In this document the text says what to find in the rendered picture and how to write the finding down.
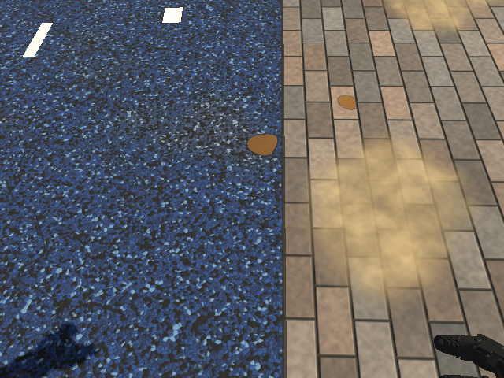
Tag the robot right hand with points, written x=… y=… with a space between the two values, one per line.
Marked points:
x=481 y=350

